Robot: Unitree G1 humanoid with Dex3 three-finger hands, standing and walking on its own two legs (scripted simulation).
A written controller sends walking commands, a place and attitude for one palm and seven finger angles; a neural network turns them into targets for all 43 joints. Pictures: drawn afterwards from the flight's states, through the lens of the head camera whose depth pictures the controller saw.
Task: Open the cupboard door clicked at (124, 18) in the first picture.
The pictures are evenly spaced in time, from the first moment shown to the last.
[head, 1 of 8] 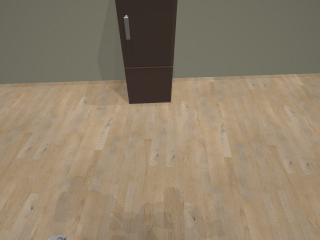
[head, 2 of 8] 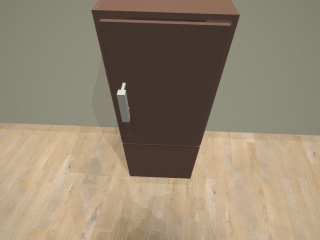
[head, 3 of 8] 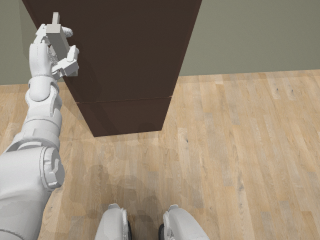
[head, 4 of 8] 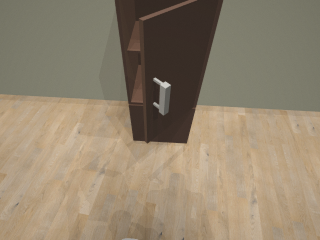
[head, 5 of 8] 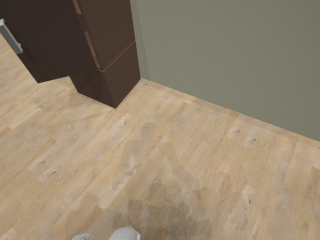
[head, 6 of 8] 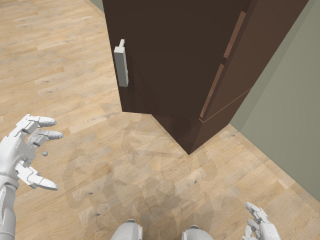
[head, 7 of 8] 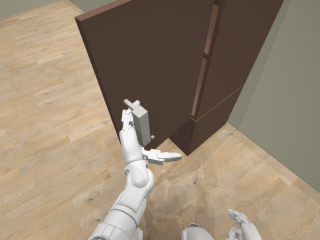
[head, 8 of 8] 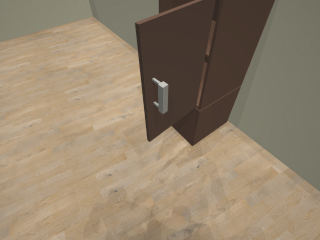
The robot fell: no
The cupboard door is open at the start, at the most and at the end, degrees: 0 96 96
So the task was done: yes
